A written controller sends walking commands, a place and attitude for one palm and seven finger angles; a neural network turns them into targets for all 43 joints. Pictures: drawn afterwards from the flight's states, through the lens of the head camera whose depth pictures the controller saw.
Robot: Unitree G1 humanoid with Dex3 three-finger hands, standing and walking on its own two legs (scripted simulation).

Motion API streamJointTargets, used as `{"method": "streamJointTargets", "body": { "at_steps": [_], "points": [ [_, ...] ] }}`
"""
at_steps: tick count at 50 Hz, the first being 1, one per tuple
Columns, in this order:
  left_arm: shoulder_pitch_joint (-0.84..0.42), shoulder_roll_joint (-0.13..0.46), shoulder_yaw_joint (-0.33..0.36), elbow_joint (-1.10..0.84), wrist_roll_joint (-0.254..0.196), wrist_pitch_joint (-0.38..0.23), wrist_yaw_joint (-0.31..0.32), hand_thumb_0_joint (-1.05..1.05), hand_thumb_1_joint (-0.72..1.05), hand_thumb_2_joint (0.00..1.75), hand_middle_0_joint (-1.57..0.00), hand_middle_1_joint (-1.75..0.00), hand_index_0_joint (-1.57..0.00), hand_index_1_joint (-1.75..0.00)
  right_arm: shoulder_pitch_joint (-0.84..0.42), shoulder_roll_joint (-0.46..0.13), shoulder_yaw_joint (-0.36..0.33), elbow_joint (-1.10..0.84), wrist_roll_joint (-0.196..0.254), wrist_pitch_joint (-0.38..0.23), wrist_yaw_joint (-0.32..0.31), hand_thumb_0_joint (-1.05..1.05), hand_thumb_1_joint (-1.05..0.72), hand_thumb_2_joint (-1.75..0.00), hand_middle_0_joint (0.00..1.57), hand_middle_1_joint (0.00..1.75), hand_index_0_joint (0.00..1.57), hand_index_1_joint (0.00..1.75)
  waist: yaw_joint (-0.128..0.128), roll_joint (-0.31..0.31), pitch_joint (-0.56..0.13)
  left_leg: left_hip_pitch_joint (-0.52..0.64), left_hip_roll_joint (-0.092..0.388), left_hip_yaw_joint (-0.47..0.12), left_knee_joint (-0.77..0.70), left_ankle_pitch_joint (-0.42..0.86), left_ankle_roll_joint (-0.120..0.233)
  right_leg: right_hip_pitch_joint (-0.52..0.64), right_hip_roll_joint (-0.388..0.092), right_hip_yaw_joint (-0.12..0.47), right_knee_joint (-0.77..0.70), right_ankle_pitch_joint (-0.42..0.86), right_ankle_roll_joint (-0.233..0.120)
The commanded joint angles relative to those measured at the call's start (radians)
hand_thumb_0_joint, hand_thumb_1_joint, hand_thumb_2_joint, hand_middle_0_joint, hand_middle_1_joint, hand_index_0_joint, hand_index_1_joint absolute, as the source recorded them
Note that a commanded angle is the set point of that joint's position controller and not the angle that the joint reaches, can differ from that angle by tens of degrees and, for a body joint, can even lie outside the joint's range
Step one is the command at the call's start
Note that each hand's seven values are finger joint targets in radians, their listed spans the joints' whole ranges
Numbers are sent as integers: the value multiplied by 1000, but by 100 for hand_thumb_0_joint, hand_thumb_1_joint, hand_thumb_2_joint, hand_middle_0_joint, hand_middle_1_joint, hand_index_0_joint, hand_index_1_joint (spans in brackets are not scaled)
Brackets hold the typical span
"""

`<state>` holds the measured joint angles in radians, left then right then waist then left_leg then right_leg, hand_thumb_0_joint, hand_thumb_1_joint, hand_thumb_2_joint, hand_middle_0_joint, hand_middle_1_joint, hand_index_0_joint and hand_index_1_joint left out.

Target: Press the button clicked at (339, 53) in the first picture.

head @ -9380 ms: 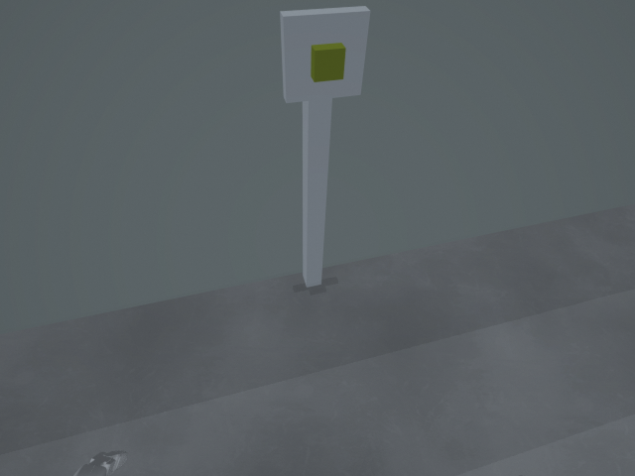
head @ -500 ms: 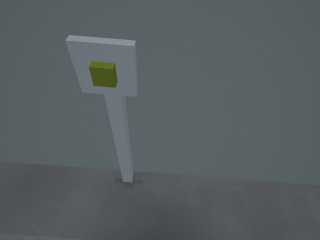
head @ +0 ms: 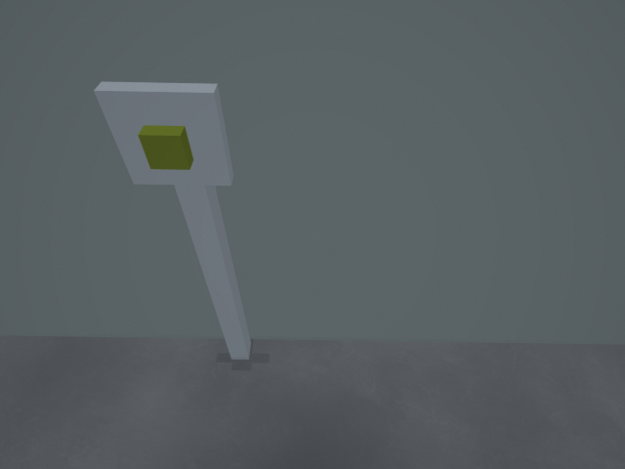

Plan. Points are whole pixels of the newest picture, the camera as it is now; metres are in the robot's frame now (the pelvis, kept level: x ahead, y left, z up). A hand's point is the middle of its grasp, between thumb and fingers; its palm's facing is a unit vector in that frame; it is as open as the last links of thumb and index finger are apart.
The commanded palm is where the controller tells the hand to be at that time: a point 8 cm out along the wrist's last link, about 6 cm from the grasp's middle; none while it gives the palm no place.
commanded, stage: come to a stop and stand still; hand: left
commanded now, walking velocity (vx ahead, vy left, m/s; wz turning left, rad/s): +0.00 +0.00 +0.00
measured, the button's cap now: (167, 146) +0.56 +0.27 +0.12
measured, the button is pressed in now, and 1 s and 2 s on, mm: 0 0 0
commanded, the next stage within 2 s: look again from close up in 1.48 s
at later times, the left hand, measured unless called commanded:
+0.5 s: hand out of the picture -0.03 +0.19 -0.18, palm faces +0.05 -0.99 -0.15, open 7.4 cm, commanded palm none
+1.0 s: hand out of the picture +0.02 +0.22 -0.17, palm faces +0.01 -0.98 -0.20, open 7.4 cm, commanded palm none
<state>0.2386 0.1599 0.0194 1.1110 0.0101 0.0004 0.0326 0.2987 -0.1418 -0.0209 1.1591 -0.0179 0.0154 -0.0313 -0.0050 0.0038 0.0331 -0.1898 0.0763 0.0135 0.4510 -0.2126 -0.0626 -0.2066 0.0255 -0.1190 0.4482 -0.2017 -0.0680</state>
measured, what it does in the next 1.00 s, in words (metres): stands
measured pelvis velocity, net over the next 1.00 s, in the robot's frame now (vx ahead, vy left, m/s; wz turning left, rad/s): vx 0.02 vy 0.04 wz -0.02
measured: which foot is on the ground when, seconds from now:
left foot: down 0.00-1.00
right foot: down 0.00-1.00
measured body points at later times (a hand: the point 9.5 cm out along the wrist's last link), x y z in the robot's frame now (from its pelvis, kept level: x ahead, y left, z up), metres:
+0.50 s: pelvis -0.01 +0.03 +0.00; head -0.01 +0.04 +0.45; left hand -0.04 +0.24 -0.16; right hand -0.07 -0.16 -0.16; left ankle +0.02 +0.16 -0.74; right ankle +0.03 -0.07 -0.74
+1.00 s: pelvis +0.02 +0.04 +0.01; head +0.03 +0.05 +0.46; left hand +0.02 +0.27 -0.15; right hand +0.02 -0.19 -0.15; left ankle +0.02 +0.16 -0.74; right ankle +0.03 -0.07 -0.74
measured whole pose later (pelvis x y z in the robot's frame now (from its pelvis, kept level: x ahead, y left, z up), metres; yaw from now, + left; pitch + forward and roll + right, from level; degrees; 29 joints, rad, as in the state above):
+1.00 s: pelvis +0.02 +0.04 +0.01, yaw -1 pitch -1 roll +0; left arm 0.27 0.17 0.01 1.14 0.02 -0.02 0.03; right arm 0.26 -0.16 -0.02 1.13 -0.01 -0.03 -0.03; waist 0.00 -0.01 0.04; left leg -0.16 0.02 0.06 0.40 -0.22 0.00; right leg -0.19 -0.03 -0.07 0.40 -0.19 0.00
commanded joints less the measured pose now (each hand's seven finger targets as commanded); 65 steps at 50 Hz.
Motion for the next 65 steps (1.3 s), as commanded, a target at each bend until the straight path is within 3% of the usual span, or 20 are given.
{"method": "streamJointTargets", "body": {
  "at_steps": [1,5,10,20,33,41,49,65],
  "points": [
    [59,113,21,-20,-5,-11,1,0,90,90,-20,-30,-20,-30,54,-63,-4,-27,1,-11,0,0,-90,-90,20,30,20,30,17,17,42,-45,17,-15,-81,-51,47,-9,-162,201,-214,-185,37],
    [57,103,23,-19,-2,-4,1,0,90,90,-20,-30,-20,-30,106,-45,-5,-15,-3,-4,0,0,-90,-90,20,30,20,30,6,-29,84,-52,5,-4,-69,-90,52,-79,-166,214,-255,-306,35],
    [75,81,26,-17,-1,0,2,0,90,90,-20,-30,-20,-30,151,-30,-7,-12,-5,-6,-2,0,-90,-90,20,30,20,30,5,-24,96,-82,5,-19,-90,-141,63,-103,-149,205,-243,-334,38],
    [139,43,19,2,4,-4,2,0,90,90,-20,-30,-20,-30,151,-27,-9,-30,-2,-21,-7,0,-90,-90,20,30,20,30,17,37,90,-142,21,-66,-153,-215,80,-74,-121,171,-163,-226,46],
    [167,36,11,9,10,-18,3,0,90,90,-20,-30,-20,-30,106,-57,-15,-53,6,-38,-8,0,-90,-90,20,30,20,30,12,20,66,-103,40,-88,-175,-163,92,-54,-119,154,-115,-71,51],
    [135,80,10,6,6,-32,3,0,90,90,-20,-30,-20,-30,69,-100,-16,-53,11,-50,-7,0,-90,-90,20,30,20,30,7,-16,17,-9,43,-64,-138,27,89,-15,-137,153,-114,42,45],
    [82,129,14,-6,5,-32,0,0,90,90,-20,-30,-20,-30,12,-143,-17,-58,9,-50,-4,0,-90,-90,20,30,20,30,10,12,42,-5,42,-63,-154,35,86,5,-144,157,-130,41,42],
    [-49,254,29,-42,2,-43,-12,0,90,90,-20,-30,-20,-30,-98,-261,-22,-74,6,-55,3,0,-90,-90,20,30,20,30,9,-5,-24,61,56,-63,-158,154,78,85,-165,160,-144,178,32]
  ]
}}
